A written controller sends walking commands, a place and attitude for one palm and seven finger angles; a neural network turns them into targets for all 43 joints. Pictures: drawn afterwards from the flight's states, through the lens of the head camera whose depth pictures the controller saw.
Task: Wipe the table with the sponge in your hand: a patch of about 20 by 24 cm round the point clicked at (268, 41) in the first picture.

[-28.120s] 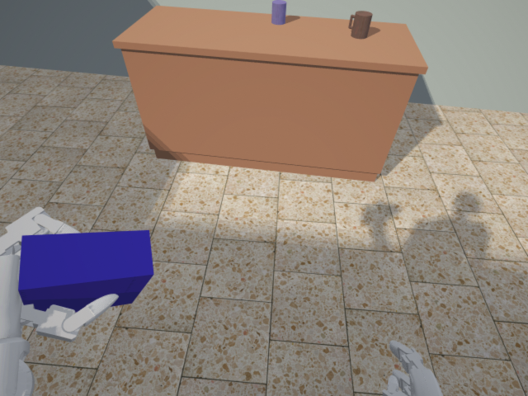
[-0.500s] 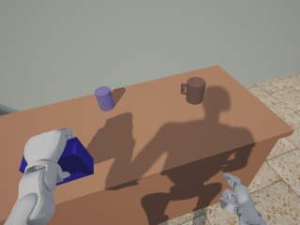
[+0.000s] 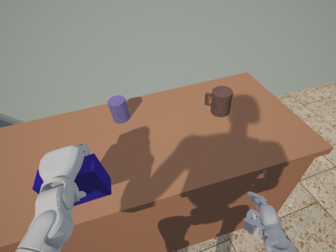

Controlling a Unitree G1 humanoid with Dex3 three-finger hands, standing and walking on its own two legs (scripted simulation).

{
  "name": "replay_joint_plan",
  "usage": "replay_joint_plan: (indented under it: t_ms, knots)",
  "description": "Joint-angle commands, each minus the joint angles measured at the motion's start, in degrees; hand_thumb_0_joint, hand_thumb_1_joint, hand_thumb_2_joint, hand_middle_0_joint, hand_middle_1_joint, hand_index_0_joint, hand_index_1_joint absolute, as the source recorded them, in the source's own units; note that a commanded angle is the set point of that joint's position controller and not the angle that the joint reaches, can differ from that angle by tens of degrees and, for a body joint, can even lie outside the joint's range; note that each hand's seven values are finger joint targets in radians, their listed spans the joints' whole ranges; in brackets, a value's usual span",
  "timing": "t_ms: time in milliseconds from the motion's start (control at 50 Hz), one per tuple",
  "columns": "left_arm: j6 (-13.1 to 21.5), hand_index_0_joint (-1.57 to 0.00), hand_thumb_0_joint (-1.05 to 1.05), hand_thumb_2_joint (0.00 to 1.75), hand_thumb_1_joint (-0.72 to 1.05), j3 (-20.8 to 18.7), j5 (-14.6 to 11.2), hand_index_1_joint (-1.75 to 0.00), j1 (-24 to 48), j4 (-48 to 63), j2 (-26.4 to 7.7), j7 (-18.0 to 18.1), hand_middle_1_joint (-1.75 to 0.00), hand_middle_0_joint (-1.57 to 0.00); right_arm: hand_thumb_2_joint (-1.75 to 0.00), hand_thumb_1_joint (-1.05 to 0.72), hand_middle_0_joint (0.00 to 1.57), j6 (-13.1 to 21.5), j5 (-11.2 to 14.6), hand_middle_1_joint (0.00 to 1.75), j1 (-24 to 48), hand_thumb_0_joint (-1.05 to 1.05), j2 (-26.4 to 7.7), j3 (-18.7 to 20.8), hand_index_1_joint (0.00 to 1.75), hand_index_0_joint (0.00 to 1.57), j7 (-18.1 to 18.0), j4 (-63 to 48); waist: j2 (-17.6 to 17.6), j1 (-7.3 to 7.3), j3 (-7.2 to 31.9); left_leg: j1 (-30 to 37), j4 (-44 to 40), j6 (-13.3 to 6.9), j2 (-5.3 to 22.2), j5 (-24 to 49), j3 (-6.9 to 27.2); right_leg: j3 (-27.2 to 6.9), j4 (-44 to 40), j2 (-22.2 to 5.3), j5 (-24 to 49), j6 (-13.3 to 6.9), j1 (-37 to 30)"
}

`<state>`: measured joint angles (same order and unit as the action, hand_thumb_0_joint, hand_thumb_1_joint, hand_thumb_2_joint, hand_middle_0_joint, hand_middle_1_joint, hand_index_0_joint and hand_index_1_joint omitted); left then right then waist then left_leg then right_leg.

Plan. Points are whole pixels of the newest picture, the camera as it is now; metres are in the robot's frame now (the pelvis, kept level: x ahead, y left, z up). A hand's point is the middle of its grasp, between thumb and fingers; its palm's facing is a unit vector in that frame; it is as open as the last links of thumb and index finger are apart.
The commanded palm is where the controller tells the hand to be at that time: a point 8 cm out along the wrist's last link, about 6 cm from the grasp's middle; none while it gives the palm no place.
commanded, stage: move the sponge above the wiping area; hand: left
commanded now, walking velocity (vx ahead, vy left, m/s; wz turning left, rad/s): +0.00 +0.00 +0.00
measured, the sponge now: (79, 186) +0.23 +0.28 +0.03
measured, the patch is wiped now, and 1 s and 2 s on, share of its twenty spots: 0.00 0.00 0.00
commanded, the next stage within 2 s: lower the sponge onto the table in 1.18 s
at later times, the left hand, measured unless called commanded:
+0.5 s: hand (82, 173) +0.26 +0.28 +0.05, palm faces -0.04 -0.10 -0.99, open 9.4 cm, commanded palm +0.24 +0.28 +0.12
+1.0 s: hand (76, 176) +0.25 +0.29 +0.05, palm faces -0.01 -0.10 -0.99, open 9.4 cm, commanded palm +0.23 +0.27 +0.12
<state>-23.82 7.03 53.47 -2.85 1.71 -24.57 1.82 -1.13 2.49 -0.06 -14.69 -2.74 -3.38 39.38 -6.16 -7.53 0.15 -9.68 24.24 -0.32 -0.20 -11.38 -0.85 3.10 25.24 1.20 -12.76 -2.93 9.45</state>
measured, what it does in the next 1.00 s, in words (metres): stands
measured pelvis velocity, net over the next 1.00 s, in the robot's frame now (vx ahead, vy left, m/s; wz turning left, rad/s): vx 0.01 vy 0.01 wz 0.00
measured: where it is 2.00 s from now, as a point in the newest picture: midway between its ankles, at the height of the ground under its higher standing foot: outside the picture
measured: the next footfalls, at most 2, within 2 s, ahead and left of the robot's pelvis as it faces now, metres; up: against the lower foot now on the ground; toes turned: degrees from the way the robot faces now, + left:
none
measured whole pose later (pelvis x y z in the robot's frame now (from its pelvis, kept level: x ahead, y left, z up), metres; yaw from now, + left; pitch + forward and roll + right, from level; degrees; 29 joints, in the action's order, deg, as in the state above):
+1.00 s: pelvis +0.01 +0.01 +0.00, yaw +0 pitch -1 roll +0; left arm -20.8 5.9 53.5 -4.8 -1.3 -23.5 5.2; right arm -1.1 2.7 -2.2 -15.1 -1.0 -3.1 39.4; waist -5.5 -7.2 1.5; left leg -11.6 25.8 -0.8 -0.4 -13.0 -1.0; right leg 2.7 25.7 1.1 -13.8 -2.3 10.9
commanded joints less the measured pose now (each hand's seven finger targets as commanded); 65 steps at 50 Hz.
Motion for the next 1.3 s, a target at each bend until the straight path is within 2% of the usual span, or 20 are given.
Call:
replay_joint_plan:
  t_ms: [0,160,180,260,280,320,360,380,460,480,560,580,760,780,960,1020,1120,1160,1180,1280]
  knots:
    - [1.67,-1.20,0.00,1.30,0.10,-7.54,2.27,-1.60,15.32,10.41,-12.63,2.59,-1.60,-1.20,-0.90,-0.90,0.20,3.60,0.04,0.30,11.98,0.00,-5.48,2.26,0.30,0.20,-0.71,-9.81,4.77,0.57,11.07,4.09,-1.82,-2.16,-1.66,7.79,4.41,-6.79,-5.20,-0.39,4.34,-1.15,-0.31]
    - [2.80,-1.20,0.00,1.30,0.10,-10.87,2.47,-1.60,17.33,7.73,-15.55,4.72,-1.60,-1.20,-0.90,-0.90,0.20,3.65,0.04,0.30,11.75,0.00,-6.02,2.74,0.30,0.20,-1.13,-8.98,2.91,0.12,11.50,4.13,-1.67,-1.93,-1.94,8.30,4.58,-8.14,-5.52,-0.23,4.86,-1.61,-0.55]
    - [2.72,-1.20,0.00,1.30,0.10,-7.78,1.81,-1.60,16.31,7.95,-11.65,4.68,-1.60,-1.20,-0.90,-0.90,0.20,3.79,0.29,0.30,11.37,0.00,-5.49,2.79,0.30,0.20,-1.06,-9.80,2.72,0.54,11.98,3.79,-1.37,-2.17,-1.77,8.68,3.80,-6.69,-4.95,-0.63,5.82,-1.16,-1.00]
    - [2.25,-1.20,0.00,1.30,0.10,-9.67,1.98,-1.60,16.53,6.48,-14.28,4.42,-1.60,-1.20,-0.90,-0.90,0.20,3.66,0.20,0.30,11.51,0.00,-6.26,2.91,0.30,0.20,-1.06,-9.08,2.92,0.45,11.76,3.85,-1.22,-2.01,-1.96,9.32,4.33,-7.79,-5.14,-0.44,6.78,-1.37,-0.59]
    - [2.44,-1.20,0.00,1.30,0.10,-6.31,1.31,-1.60,16.16,7.36,-10.38,4.23,-1.60,-1.20,-0.90,-0.90,0.20,3.91,0.45,0.30,10.92,0.00,-5.65,3.04,0.30,0.20,-1.00,-9.95,2.49,1.08,12.23,3.55,-1.03,-2.27,-1.80,9.05,3.62,-6.38,-4.67,-0.76,6.99,-0.93,-0.84]
    - [2.84,-1.20,0.00,1.30,0.10,-6.31,1.52,-1.60,15.44,6.16,-10.61,4.07,-1.60,-1.20,-0.90,-0.90,0.20,3.94,0.40,0.30,10.39,0.00,-5.77,3.09,0.30,0.20,-0.86,-9.60,3.03,0.98,11.98,3.59,-0.86,-2.24,-1.81,9.47,3.98,-6.35,-4.64,-0.70,7.44,-0.99,-0.23]
    - [3.03,-1.20,0.00,1.30,0.10,-9.55,1.77,-1.60,15.92,5.59,-14.05,4.31,-1.60,-1.20,-0.90,-0.90,0.20,3.78,0.21,0.30,10.51,0.00,-6.30,3.25,0.30,0.20,-1.03,-9.19,4.70,0.65,11.62,3.53,-0.64,-2.27,-1.94,9.43,4.38,-7.78,-4.88,-0.36,7.51,-1.23,-0.10]
    - [3.41,-1.20,0.00,1.30,0.10,-6.81,1.49,-1.60,16.87,6.30,-11.02,4.29,-1.60,-1.20,-0.90,-0.90,0.20,3.89,0.41,0.30,9.98,0.00,-5.90,3.27,0.30,0.20,-1.08,-9.71,4.35,1.41,12.32,3.28,-0.47,-2.49,-1.82,9.42,3.53,-6.68,-4.43,-0.69,8.35,-0.83,-0.42]
    - [4.09,-1.20,0.00,1.30,0.10,-12.17,2.28,-1.60,16.44,5.61,-16.46,5.47,-1.60,-1.20,-0.90,-0.90,0.20,3.70,0.10,0.30,9.87,0.00,-6.62,3.51,0.30,0.20,-1.12,-8.86,3.83,0.35,13.49,3.47,-0.20,-2.16,-1.98,10.75,4.33,-8.35,-4.13,-0.44,9.86,-1.37,-1.08]
    - [4.17,-1.20,0.00,1.30,0.10,-8.36,1.70,-1.60,16.10,6.21,-11.77,5.59,-1.60,-1.20,-0.90,-0.90,0.20,3.85,0.32,0.30,9.59,0.00,-5.81,3.55,0.30,0.20,-1.14,-9.77,4.02,0.99,13.27,3.08,-0.07,-2.45,-1.82,10.69,3.48,-6.82,-3.74,-0.76,10.21,-0.86,-1.04]
    - [3.56,-1.20,0.00,1.30,0.10,-10.60,2.04,-1.60,16.54,4.08,-14.47,6.06,-1.60,-1.20,-0.90,-0.90,0.20,3.68,0.35,0.30,9.93,0.00,-6.51,3.60,0.30,0.20,-1.11,-8.80,3.47,0.76,12.64,3.25,0.05,-2.10,-1.93,10.96,4.16,-7.82,-4.04,-0.49,10.19,-1.24,-0.01]
    - [3.75,-1.20,0.00,1.30,0.10,-6.83,1.33,-1.60,16.78,5.03,-10.14,5.89,-1.60,-1.20,-0.90,-0.90,0.20,3.91,0.60,0.30,9.34,0.00,-5.84,3.65,0.30,0.20,-1.08,-9.59,2.83,1.52,13.18,3.23,0.04,-2.36,-1.63,10.59,3.40,-6.28,-3.69,-0.78,10.08,-0.81,-0.08]
    - [4.97,-1.20,0.00,1.30,0.10,-11.25,2.07,-1.60,15.59,6.49,-14.86,6.09,-1.60,-1.20,-0.90,-0.90,0.20,3.84,0.13,0.30,9.21,0.00,-6.31,3.86,0.30,0.20,-0.86,-9.31,2.84,0.61,14.75,4.06,0.59,-2.17,-1.73,13.14,4.47,-7.44,-3.12,-0.46,12.90,-1.36,-0.93]
    - [5.24,-1.20,0.00,1.30,0.10,-8.77,1.76,-1.60,14.11,8.18,-11.66,6.19,-1.60,-1.20,-0.90,-0.90,0.20,3.98,0.19,0.30,8.89,0.00,-5.75,4.00,0.30,0.20,-0.72,-9.94,2.03,0.86,15.28,4.13,0.65,-2.32,-1.47,13.64,3.99,-6.13,-2.73,-0.68,13.21,-1.09,-1.22]
    - [2.89,-1.20,0.00,1.30,0.10,-8.50,1.82,-1.60,12.53,10.07,-11.90,6.11,-1.60,-1.20,-0.90,-0.90,0.20,3.41,0.26,0.30,11.00,0.00,-5.98,3.56,0.30,0.20,-0.07,-10.04,3.46,0.43,12.08,4.16,-0.86,-1.80,-1.05,11.41,5.52,-6.85,-3.85,-0.20,8.90,-1.47,0.42]
    - [3.15,-1.20,0.00,1.30,0.10,-4.80,2.39,-1.60,13.48,10.18,-8.47,5.91,-1.60,-1.20,-0.90,-0.90,0.20,3.63,0.24,0.30,10.56,0.00,-5.44,3.50,0.30,0.20,-0.10,-10.03,3.85,0.80,12.20,4.60,-0.91,-1.90,-0.86,11.06,5.43,-5.67,-3.94,-0.29,7.74,-1.20,1.08]
    - [2.78,-1.20,0.00,1.30,0.10,-4.45,3.21,-1.60,15.87,9.18,-8.46,6.46,-1.60,-1.20,-0.90,-0.90,0.20,3.44,0.22,0.30,11.15,0.00,-5.21,3.24,0.30,0.20,-0.26,-9.29,3.32,0.80,12.11,4.67,-1.82,-1.67,-0.82,9.25,5.39,-5.87,-4.38,-0.04,5.84,-1.42,1.04]
    - [1.79,-1.20,0.00,1.30,0.10,-8.29,3.34,-1.60,15.77,7.98,-12.41,6.77,-1.60,-1.20,-0.90,-0.90,0.20,3.01,0.13,0.30,12.24,0.00,-5.74,3.04,0.30,0.20,-0.34,-8.82,3.85,-0.10,11.44,4.11,-2.40,-1.46,-1.18,8.35,5.86,-7.17,-4.84,0.28,4.94,-1.82,0.15]
    - [1.57,-1.20,0.00,1.30,0.10,-5.00,3.10,-1.60,16.84,8.98,-8.72,6.66,-1.60,-1.20,-0.90,-0.90,0.20,3.02,0.42,0.30,12.24,0.00,-5.19,2.87,0.30,0.20,-0.24,-9.47,3.02,0.65,12.08,3.87,-2.34,-1.66,-1.11,8.49,4.84,-5.88,-4.40,-0.04,5.47,-1.45,-0.23]
    - [-0.22,-1.20,0.00,1.30,0.10,-5.12,2.56,-1.60,15.81,7.51,-8.83,5.80,-1.60,-1.20,-0.90,-0.90,0.20,2.50,0.58,0.30,12.75,0.00,-5.30,2.72,0.30,0.20,-0.26,-9.60,2.92,0.48,12.03,3.74,-2.23,-1.82,-1.46,8.45,4.37,-6.25,-4.79,-0.08,5.73,-1.42,-1.08]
